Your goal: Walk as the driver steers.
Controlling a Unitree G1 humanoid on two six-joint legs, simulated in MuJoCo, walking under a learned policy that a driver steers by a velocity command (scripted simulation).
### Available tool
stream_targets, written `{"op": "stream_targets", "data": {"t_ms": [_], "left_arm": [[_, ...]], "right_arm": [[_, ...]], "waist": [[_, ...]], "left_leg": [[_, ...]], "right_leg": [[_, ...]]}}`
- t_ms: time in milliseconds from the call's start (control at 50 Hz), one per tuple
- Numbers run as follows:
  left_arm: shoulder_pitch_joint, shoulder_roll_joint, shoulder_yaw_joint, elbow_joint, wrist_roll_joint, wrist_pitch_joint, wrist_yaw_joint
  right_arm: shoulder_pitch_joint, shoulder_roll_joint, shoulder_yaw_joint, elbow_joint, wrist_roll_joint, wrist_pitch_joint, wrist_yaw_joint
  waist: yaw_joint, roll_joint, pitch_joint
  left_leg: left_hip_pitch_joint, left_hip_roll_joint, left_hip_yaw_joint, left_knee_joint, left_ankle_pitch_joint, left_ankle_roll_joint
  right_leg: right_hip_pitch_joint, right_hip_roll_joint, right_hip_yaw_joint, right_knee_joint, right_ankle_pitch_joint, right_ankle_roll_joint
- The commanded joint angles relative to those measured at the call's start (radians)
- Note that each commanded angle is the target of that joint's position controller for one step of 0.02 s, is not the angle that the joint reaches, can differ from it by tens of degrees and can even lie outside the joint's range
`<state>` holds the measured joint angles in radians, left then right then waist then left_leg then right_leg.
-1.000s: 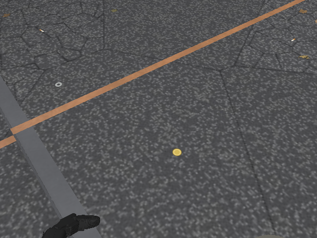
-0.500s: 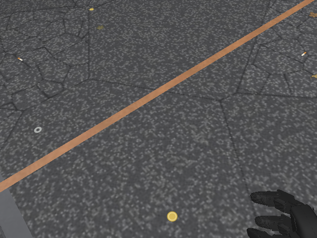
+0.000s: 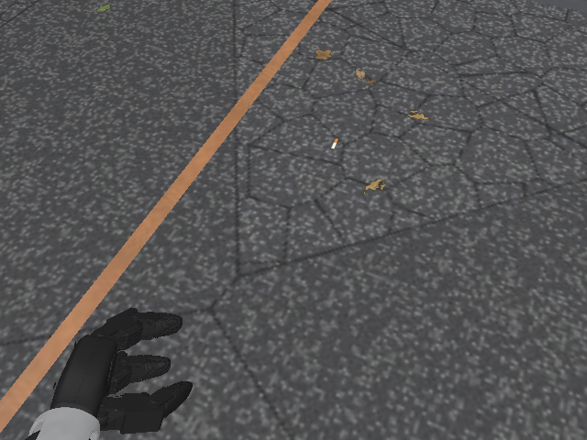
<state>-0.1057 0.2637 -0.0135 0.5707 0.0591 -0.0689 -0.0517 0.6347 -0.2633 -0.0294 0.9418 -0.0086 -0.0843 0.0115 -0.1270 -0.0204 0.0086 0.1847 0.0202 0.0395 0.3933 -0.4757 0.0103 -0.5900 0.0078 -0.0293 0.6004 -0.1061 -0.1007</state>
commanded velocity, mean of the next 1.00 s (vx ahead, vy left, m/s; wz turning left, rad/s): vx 0.23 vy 0.00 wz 0.07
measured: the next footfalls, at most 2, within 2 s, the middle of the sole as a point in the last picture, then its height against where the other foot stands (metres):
left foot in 0.38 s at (220, 429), level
right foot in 0.72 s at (333, 434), level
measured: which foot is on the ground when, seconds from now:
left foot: up 0.00-0.36, down 0.38-1.00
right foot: down 0.00-0.40, up 0.42-0.70, down 0.72-1.00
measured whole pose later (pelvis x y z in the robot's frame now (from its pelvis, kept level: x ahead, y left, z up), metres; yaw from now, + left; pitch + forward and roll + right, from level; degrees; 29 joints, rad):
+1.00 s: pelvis +0.42 +0.01 +0.03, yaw +5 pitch -1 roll +0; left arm 0.20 0.22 0.02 0.98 0.01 -0.02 0.03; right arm 0.16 -0.23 -0.04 0.92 -0.01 0.00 -0.02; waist 0.00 0.01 0.02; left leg -0.30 -0.03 -0.01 0.51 -0.19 0.01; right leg -0.21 -0.01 0.02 0.54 -0.31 0.01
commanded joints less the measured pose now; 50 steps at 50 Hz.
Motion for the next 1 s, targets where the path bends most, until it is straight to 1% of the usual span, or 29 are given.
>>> {"op": "stream_targets", "data": {"t_ms": [20, 40, 60, 80, 120, 140, 160, 200, 220, 260, 300, 340, 380, 400, 420, 440, 460, 480, 500, 540, 580, 640, 680, 720, 740, 760, 800, 880, 1000], "left_arm": [[0.551, 0.32, 0.114, 0.086, 0.052, -0.003, 0.057], [0.553, 0.268, 0.108, 0.084, 0.009, 0.002, 0.058], [0.468, 0.21, 0.091, 0.111, -0.006, -0.008, 0.056], [0.422, 0.154, 0.079, 0.129, -0.012, -0.019, 0.05], [0.399, 0.082, 0.058, 0.154, -0.032, -0.031, 0.049], [0.319, 0.064, 0.063, 0.133, -0.062, -0.052, 0.035], [0.289, 0.061, 0.062, 0.143, -0.071, -0.061, 0.032], [0.242, 0.083, 0.068, 0.16, -0.073, -0.064, 0.042], [0.215, 0.096, 0.07, 0.165, -0.073, -0.059, 0.053], [0.29, 0.12, 0.078, 0.198, -0.078, -0.052, 0.07], [0.34, 0.156, 0.086, 0.228, -0.088, -0.05, 0.074], [0.331, 0.186, 0.095, 0.244, -0.085, -0.039, 0.074], [0.323, 0.183, 0.094, 0.251, -0.082, -0.017, 0.075], [0.365, 0.161, 0.086, 0.245, -0.063, -0.012, 0.074], [0.581, 0.047, 0.048, 0.276, -0.054, -0.005, 0.059], [0.635, 0.091, 0.048, 0.322, -0.076, 0.004, 0.047], [0.54, 0.157, 0.065, 0.3, -0.092, 0.017, 0.045], [0.434, 0.167, 0.071, 0.274, -0.086, 0.033, 0.058], [0.378, 0.158, 0.074, 0.266, -0.076, 0.053, 0.072], [0.391, 0.126, 0.072, 0.271, -0.069, 0.087, 0.087], [0.405, 0.082, 0.062, 0.289, -0.064, 0.095, 0.099], [0.369, 0.079, 0.062, 0.301, -0.061, 0.101, 0.101], [0.353, 0.072, 0.063, 0.311, -0.054, 0.102, 0.095], [0.332, 0.071, 0.062, 0.31, -0.029, 0.098, 0.09], [0.318, 0.098, 0.064, 0.298, -0.022, 0.094, 0.091], [0.294, 0.163, 0.083, 0.314, -0.036, 0.088, 0.092], [0.258, 0.083, 0.062, 0.318, -0.036, 0.062, 0.09], [0.27, 0.081, 0.058, 0.343, -0.047, 0.034, 0.088], [0.314, 0.078, 0.057, 0.385, -0.056, 0.033, 0.089]], "right_arm": [[-0.015, -0.022, 0.0, -0.158, 0.032, -0.013, -0.009], [-0.132, -0.154, -0.032, -0.17, 0.023, -0.006, -0.017], [-0.212, -0.142, -0.034, -0.19, 0.024, -0.003, -0.02], [-0.211, -0.099, -0.02, -0.177, 0.014, -0.001, -0.018], [-0.167, -0.056, -0.016, -0.151, -0.006, 0.025, -0.006], [-0.206, -0.058, -0.029, -0.164, 0.063, 0.016, -0.019], [-0.23, -0.062, -0.027, -0.174, 0.064, 0.019, -0.022], [-0.315, -0.026, -0.017, -0.208, 0.029, 0.019, -0.021], [-0.355, 0.0, -0.005, -0.224, 0.018, 0.011, -0.012], [-0.431, 0.005, 0.002, -0.234, 0.005, -0.009, 0.015], [-0.481, -0.032, -0.007, -0.254, 0.003, -0.007, 0.033], [-0.46, -0.086, -0.024, -0.25, -0.005, -0.004, 0.036], [-0.321, -0.133, -0.048, -0.195, -0.019, -0.004, 0.029], [-0.296, -0.201, -0.064, -0.196, -0.023, -0.002, 0.017], [-0.328, -0.214, -0.047, -0.217, -0.056, 0.004, 0.007], [-0.308, -0.122, -0.024, -0.22, -0.035, 0.008, 0.018], [-0.389, -0.119, -0.025, -0.238, -0.008, 0.014, 0.025], [-0.467, -0.103, -0.02, -0.241, 0.01, 0.021, 0.026], [-0.508, -0.084, -0.011, -0.24, 0.007, 0.026, 0.022], [-0.557, -0.103, -0.019, -0.231, -0.015, 0.039, 0.014], [-0.573, -0.099, -0.022, -0.222, -0.027, 0.043, 0.005], [-0.569, -0.101, -0.025, -0.201, -0.016, 0.053, -0.014], [-0.594, -0.098, -0.023, -0.194, -0.007, 0.063, -0.021], [-0.565, -0.063, -0.012, -0.169, -0.005, 0.067, -0.022], [-0.541, -0.053, -0.009, -0.156, -0.01, 0.067, -0.021], [-0.515, -0.062, -0.018, -0.159, -0.005, 0.071, -0.024], [-0.529, -0.058, -0.02, -0.145, -0.012, 0.071, -0.032], [-0.498, -0.054, -0.025, -0.101, -0.008, 0.074, -0.034], [-0.504, -0.052, -0.027, -0.052, 0.001, 0.074, -0.033]], "waist": [[0.245, -0.215, -0.417], [0.299, -0.086, -0.408], [0.233, -0.052, -0.214], [0.186, -0.033, -0.11], [0.117, -0.068, -0.059], [0.104, -0.103, -0.075], [0.086, -0.085, -0.071], [0.067, -0.036, 0.001], [0.063, -0.039, 0.016], [0.114, -0.052, -0.014], [0.122, -0.056, -0.027], [0.086, -0.043, -0.038], [0.009, -0.015, -0.095], [0.012, 0.092, -0.147], [0.116, 0.338, -0.311], [0.084, 0.245, -0.479], [0.083, 0.156, -0.387], [0.097, 0.067, -0.267], [0.108, 0.038, -0.184], [0.159, 0.102, -0.131], [0.168, 0.13, -0.148], [0.154, 0.129, -0.182], [0.167, 0.124, -0.138], [0.169, 0.108, -0.08], [0.155, 0.067, -0.04], [0.105, -0.072, 0.007], [0.102, -0.09, 0.011], [0.106, -0.037, 0.007], [0.128, 0.015, -0.036]], "left_leg": [[-0.822, -0.035, -0.074, 1.002, -0.033, 0.073], [-0.863, -0.047, -0.133, 1.074, 0.04, 0.078], [-0.889, -0.008, -0.131, 1.021, 0.135, 0.067], [-0.874, 0.014, -0.114, 0.963, 0.136, 0.055], [-0.785, 0.025, -0.115, 0.867, 0.111, 0.024], [-0.797, 0.064, -0.144, 0.859, 0.101, 0.008], [-0.793, 0.067, -0.141, 0.795, 0.105, -0.001], [-0.77, 0.062, -0.108, 0.604, 0.176, -0.018], [-0.696, 0.048, -0.068, 0.454, 0.281, -0.016], [-0.568, -0.011, -0.014, 0.249, 0.588, -0.013], [-0.52, -0.029, -0.038, 0.154, 0.689, 0.005], [-0.486, -0.04, -0.054, 0.118, 0.665, 0.036], [-0.326, -0.067, -0.031, 0.089, 0.7, 0.062], [-0.198, 0.038, -0.113, 0.119, 1.145, 0.094], [0.093, 0.335, -0.442, 0.192, 1.567, 0.324], [0.125, 0.362, -0.563, 0.162, 1.464, 0.38], [0.019, 0.325, -0.497, 0.115, 1.261, 0.355], [-0.119, 0.275, -0.439, 0.065, 1.049, 0.305], [-0.253, 0.258, -0.411, 0.023, 0.919, 0.279], [-0.45, 0.195, -0.344, -0.051, 0.729, 0.234], [-0.496, 0.167, -0.288, -0.069, 0.699, 0.226], [-0.514, 0.165, -0.275, -0.1, 0.451, 0.212], [-0.587, 0.138, -0.262, -0.123, 0.159, 0.178], [-0.648, 0.094, -0.245, -0.128, -0.058, 0.105], [-0.662, 0.064, -0.222, -0.089, -0.088, 0.065], [-0.587, -0.003, -0.135, -0.057, -0.021, 0.033], [-0.427, -0.018, -0.102, 0.03, 0.145, 0.016], [-0.401, -0.008, -0.102, 0.047, 0.256, 0.039], [-0.367, -0.003, -0.1, 0.072, 0.431, 0.036]], "right_leg": [[1.083, -0.483, 0.672, -0.109, -0.371, -0.112], [0.978, -0.461, 0.776, -0.219, -0.136, -0.122], [0.824, -0.399, 0.552, -0.199, 0.18, -0.119], [0.697, -0.352, 0.416, -0.192, 0.451, -0.123], [0.536, -0.294, 0.248, -0.233, 0.654, -0.103], [0.541, -0.266, 0.209, -0.266, 0.638, -0.128], [0.514, -0.27, 0.193, -0.298, 0.627, -0.138], [0.391, -0.254, 0.115, -0.353, 0.667, -0.126], [0.321, -0.195, 0.034, -0.366, 0.644, -0.103], [0.311, -0.13, -0.026, -0.364, 0.535, -0.079], [0.373, -0.159, 0.005, -0.359, 0.471, -0.065], [0.449, -0.181, 0.022, -0.278, 0.494, -0.038], [0.469, -0.135, -0.007, -0.05, 0.542, 0.016], [0.397, -0.064, -0.042, 0.169, 0.318, 0.068], [0.139, 0.057, 0.004, 0.595, -0.528, 0.136], [0.13, 0.052, 0.197, 0.697, -0.608, 0.141], [0.094, 0.01, 0.193, 0.7, -0.578, 0.145], [0.064, -0.026, 0.148, 0.642, -0.521, 0.153], [0.073, -0.048, 0.136, 0.585, -0.47, 0.161], [0.204, -0.065, 0.107, 0.43, -0.411, 0.168], [0.284, -0.053, 0.08, 0.289, -0.398, 0.173], [0.369, -0.056, 0.074, 0.145, -0.239, 0.158], [0.437, -0.043, 0.052, 0.03, -0.125, 0.135], [0.483, -0.053, 0.058, -0.081, -0.086, 0.099], [0.464, -0.111, 0.119, -0.152, -0.116, 0.071], [0.301, -0.109, 0.132, -0.179, -0.322, 0.042], [0.182, -0.103, 0.139, -0.251, -0.405, 0.061], [0.227, -0.084, 0.119, -0.223, -0.252, 0.085], [0.308, -0.067, 0.096, -0.175, -0.066, 0.074]]}}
